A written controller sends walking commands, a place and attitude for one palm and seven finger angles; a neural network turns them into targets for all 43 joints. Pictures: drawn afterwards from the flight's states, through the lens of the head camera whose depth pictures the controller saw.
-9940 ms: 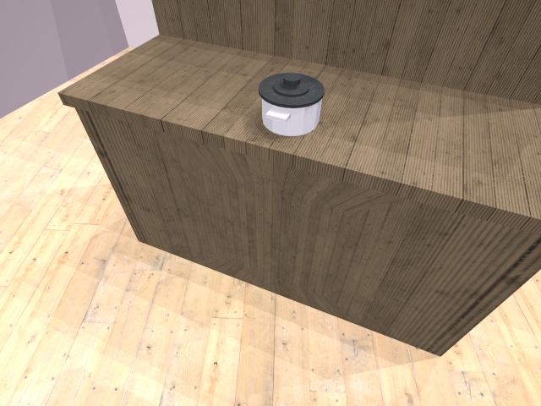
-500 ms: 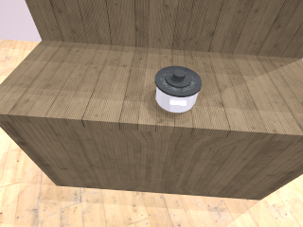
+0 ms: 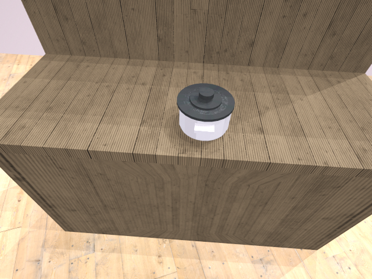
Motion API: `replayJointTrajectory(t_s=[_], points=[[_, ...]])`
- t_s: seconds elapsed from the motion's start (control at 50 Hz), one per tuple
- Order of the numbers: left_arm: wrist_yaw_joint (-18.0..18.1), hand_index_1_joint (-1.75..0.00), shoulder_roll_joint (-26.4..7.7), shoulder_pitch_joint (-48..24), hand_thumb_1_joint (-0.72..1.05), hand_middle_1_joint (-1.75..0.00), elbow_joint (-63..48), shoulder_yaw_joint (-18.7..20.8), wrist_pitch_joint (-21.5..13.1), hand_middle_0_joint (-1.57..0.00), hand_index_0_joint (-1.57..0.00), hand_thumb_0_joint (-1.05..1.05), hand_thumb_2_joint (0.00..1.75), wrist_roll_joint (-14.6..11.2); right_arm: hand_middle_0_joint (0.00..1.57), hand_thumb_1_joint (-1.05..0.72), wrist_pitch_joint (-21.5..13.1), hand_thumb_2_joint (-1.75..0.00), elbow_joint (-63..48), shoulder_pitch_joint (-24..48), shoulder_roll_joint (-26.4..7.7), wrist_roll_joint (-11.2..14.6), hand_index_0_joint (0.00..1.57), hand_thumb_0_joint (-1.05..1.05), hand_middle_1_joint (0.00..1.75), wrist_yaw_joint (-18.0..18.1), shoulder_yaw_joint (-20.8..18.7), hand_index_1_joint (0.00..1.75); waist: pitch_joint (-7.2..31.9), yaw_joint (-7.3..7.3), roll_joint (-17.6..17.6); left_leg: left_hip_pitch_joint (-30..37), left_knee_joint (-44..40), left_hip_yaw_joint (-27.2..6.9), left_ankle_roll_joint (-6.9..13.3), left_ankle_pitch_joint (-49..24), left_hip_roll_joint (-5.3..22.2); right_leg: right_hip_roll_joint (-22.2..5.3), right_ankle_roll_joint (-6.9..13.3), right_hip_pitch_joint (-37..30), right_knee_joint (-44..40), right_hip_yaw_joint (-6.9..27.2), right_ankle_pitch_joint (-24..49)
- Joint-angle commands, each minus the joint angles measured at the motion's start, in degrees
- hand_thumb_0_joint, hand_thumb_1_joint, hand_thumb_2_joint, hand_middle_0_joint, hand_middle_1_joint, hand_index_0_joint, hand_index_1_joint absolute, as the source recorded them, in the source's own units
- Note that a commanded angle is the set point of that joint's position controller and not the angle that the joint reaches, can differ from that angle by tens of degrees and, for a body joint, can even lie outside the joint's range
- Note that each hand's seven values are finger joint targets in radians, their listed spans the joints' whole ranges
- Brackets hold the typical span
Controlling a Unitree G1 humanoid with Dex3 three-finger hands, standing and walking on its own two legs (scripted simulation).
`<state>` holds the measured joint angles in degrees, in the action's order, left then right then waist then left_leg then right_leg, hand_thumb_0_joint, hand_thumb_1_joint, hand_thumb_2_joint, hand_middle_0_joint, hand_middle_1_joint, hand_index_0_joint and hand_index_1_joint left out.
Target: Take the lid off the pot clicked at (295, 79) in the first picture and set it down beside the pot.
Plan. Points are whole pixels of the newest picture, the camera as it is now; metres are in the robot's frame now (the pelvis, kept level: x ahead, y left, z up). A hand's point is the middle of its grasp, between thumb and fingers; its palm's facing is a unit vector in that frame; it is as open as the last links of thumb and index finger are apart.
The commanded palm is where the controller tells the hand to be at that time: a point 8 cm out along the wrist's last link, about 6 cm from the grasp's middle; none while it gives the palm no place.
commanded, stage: look again from close up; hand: left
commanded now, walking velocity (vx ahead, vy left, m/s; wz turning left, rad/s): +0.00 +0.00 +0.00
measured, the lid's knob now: (206, 93) +0.56 -0.01 +0.11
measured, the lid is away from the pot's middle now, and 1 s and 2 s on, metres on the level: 0.00 0.00 0.00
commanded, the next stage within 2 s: none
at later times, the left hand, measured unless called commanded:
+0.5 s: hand out of the picture -0.03 +0.13 -0.18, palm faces +0.05 -0.99 -0.15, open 7.4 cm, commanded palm none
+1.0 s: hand out of the picture -0.04 +0.14 -0.17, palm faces +0.06 -0.98 -0.17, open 7.4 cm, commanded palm none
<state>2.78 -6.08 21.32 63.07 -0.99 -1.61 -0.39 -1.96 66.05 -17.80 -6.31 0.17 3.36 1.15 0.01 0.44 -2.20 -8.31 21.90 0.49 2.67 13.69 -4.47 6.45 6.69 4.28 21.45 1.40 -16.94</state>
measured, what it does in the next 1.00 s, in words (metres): stands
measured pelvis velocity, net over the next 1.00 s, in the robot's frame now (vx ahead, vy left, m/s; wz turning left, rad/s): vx -0.02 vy -0.02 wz -0.01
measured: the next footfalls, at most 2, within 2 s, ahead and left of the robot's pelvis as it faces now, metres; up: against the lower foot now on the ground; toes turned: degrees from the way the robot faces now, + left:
none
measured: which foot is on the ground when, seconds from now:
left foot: down 0.00-1.00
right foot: down 0.00-1.00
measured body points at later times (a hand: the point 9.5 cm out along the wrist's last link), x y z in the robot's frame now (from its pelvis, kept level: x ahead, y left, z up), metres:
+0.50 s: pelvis -0.01 -0.03 +0.00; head -0.01 -0.01 +0.45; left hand -0.03 +0.18 -0.17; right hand -0.05 -0.23 -0.15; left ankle -0.02 +0.09 -0.74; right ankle -0.07 -0.04 -0.74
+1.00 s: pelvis -0.02 -0.02 +0.00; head -0.02 -0.02 +0.45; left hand -0.04 +0.19 -0.16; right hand -0.09 -0.22 -0.16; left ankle -0.02 +0.09 -0.74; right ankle -0.07 -0.04 -0.74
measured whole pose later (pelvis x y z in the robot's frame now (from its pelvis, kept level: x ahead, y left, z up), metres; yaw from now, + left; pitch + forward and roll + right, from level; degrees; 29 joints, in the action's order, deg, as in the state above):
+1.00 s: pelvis -0.02 -0.02 +0.00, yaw +0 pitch +0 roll +1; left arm 2.6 -6.9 20.6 60.9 0.6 -0.7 -0.6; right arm -1.7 65.1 -23.6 -5.2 -0.1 3.4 0.6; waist -0.1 -0.6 -1.2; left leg -11.2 23.5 0.1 0.6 12.5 -1.4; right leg 9.2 6.9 4.9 17.8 1.0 -12.8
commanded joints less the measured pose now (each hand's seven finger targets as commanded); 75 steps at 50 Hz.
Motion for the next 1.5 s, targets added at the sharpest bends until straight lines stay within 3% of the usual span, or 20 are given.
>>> replayJointTrajectory(t_s=[0.0,0.18,0.26,0.32,0.4,0.52,0.64,0.78,0.84,0.92,0.96,1.18,1.48], points=[[0.5,-0.3,-4.6,7.0,0.9,-0.3,-0.9,1.1,-0.8,-0.2,-0.2,0.0,0.9,0.2,0.2,-0.9,-0.5,-0.9,-0.8,-4.6,-4.2,0.2,0.2,0.0,0.3,0.4,-1.1,0.3,-4.4,-0.07,0.5,-1.2,-0.6,-6.2,-0.6,-10.0,7.9,-13.0,-5.9,2.8,-3.2,10.2,26.6],[0.7,-0.3,-5.3,7.2,0.9,-0.3,-1.3,1.7,-0.7,-0.2,-0.2,0.0,0.9,0.1,0.2,-0.9,-0.3,-0.9,-1.1,-5.7,-4.0,0.3,0.2,0.0,0.3,0.7,-1.5,0.3,-4.2,-0.46,-0.4,-2.7,0.0,-3.7,-1.2,-7.0,7.0,-12.8,-9.2,0.8,-4.0,10.5,34.1],[0.6,-0.3,-5.4,6.6,0.9,-0.3,-1.8,1.9,-0.4,-0.2,-0.2,0.0,0.9,0.0,0.2,-0.9,-0.1,-0.9,-0.9,-6.8,-4.2,0.3,0.2,0.0,0.3,0.9,-1.8,0.3,-6.3,-0.94,-1.0,-2.6,-0.8,-2.3,-1.4,-4.6,6.5,-11.7,-11.3,2.6,-5.3,9.7,32.8],[0.5,-0.3,-5.7,6.0,0.9,-0.3,-2.3,2.3,-0.3,-0.2,-0.2,0.0,0.9,0.0,0.2,-0.9,-0.5,-0.9,-0.8,-8.3,-4.2,0.2,0.2,0.0,0.3,1.0,-2.0,0.3,-4.6,-1.28,0.1,-1.3,-1.1,-1.9,-1.1,-6.1,6.5,-10.7,-12.3,1.9,-4.8,8.5,34.7],[0.3,-0.3,-6.1,4.6,0.9,-0.3,-3.1,2.7,0.1,-0.2,-0.2,0.0,0.9,-0.1,0.2,-0.9,-0.6,-0.9,-0.9,-9.6,-4.4,0.1,0.2,0.0,0.3,1.2,-2.3,0.3,-4.8,-1.64,1.2,-1.3,-1.8,-1.4,-1.1,-4.6,6.6,-9.6,-13.5,2.7,-5.0,7.5,32.0],[0.2,-0.3,-6.4,3.6,0.9,-0.3,-3.8,3.0,0.4,-0.2,-0.2,0.0,0.9,-0.2,0.2,-0.9,-0.9,-0.9,-1.6,-10.0,-4.2,0.1,0.2,0.0,0.3,1.1,-2.3,0.3,-4.4,-1.33,3.8,-2.7,-1.8,-2.4,-1.1,-4.0,7.2,-9.1,-12.1,2.7,-5.1,7.4,25.4],[0.1,-0.3,-6.8,2.8,0.9,-0.3,-4.1,2.9,0.4,-0.2,-0.2,0.0,0.9,-0.1,0.2,-0.9,-0.5,-0.9,-1.5,-11.1,-3.8,0.0,0.2,0.0,0.3,0.9,-2.1,0.3,-6.2,-1.05,1.1,-5.7,-1.9,-2.0,-1.7,-0.8,6.4,-9.7,-11.8,2.0,-7.5,8.7,20.8],[0.1,-0.3,-6.4,2.7,0.9,-0.3,-4.4,3.0,0.4,-0.2,-0.2,0.0,0.9,-0.1,0.2,-0.9,-0.2,-0.9,-1.2,-12.2,-3.9,-0.2,0.2,0.0,0.3,0.5,-2.0,0.3,-7.1,-1.19,0.6,-5.8,-1.4,-2.7,-1.7,-1.4,6.1,-9.9,-11.0,3.8,-9.0,9.7,14.5],[0.1,-0.3,-6.1,3.4,0.9,-0.3,-4.3,2.8,0.3,-0.2,-0.2,0.0,0.9,-0.1,0.2,-0.9,-0.2,-0.9,-1.4,-11.7,-3.5,-0.2,0.2,0.0,0.3,0.5,-1.8,0.3,-7.1,-0.84,2.0,-5.8,-1.0,-3.3,-1.6,-1.7,6.5,-10.2,-9.7,4.4,-9.0,10.1,12.3],[0.3,-0.3,-5.8,4.6,0.9,-0.3,-3.6,2.6,-0.2,-0.2,-0.2,0.0,0.9,-0.1,0.2,-0.9,-0.4,-0.9,-1.6,-11.2,-3.2,-0.1,0.2,0.0,0.3,0.4,-1.5,0.3,-5.4,-0.55,2.8,-6.1,-0.3,-4.4,-1.5,-4.3,6.9,-11.2,-8.1,3.0,-7.7,11.0,14.1],[0.3,-0.3,-5.3,5.0,0.9,-0.3,-3.4,2.5,-0.2,-0.2,-0.2,0.0,0.9,0.0,0.2,-0.9,-0.2,-0.9,-1.7,-10.9,-3.0,-0.1,0.2,0.0,0.3,0.4,-1.5,0.3,-7.0,-0.47,1.3,-6.8,0.0,-4.5,-1.5,-3.8,6.9,-11.4,-8.2,3.9,-8.3,11.4,13.2],[0.6,-0.3,-3.8,7.8,0.9,-0.3,-1.6,1.9,-0.8,-0.2,-0.2,0.0,0.9,0.1,0.2,-0.9,-0.7,-0.9,-1.9,-9.1,-3.1,0.2,0.2,0.0,0.3,0.7,-1.3,0.3,-4.1,-0.33,1.4,-3.7,0.3,-5.6,-0.8,-9.0,7.8,-11.7,-7.6,3.4,-4.8,10.3,23.5],[0.6,-0.3,-3.3,7.9,0.9,-0.3,-0.5,1.8,-0.7,-0.2,-0.2,0.0,0.9,0.3,0.2,-0.9,-1.0,-0.9,-2.0,-6.7,-3.8,0.0,0.2,0.0,0.3,0.8,-1.1,0.3,-4.4,0.04,1.9,-0.9,-0.1,-7.8,0.4,-14.4,9.1,-11.6,-5.4,4.8,-2.7,8.6,20.9]])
